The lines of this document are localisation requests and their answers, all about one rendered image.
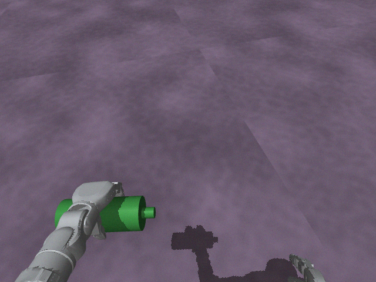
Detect left robot arm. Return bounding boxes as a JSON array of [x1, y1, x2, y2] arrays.
[[15, 201, 99, 282]]

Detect left robot hand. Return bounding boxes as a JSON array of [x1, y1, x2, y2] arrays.
[[72, 181, 125, 240]]

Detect bottle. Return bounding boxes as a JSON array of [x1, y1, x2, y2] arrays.
[[55, 196, 156, 232]]

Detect right robot hand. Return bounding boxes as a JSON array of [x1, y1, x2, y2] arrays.
[[287, 254, 326, 282]]

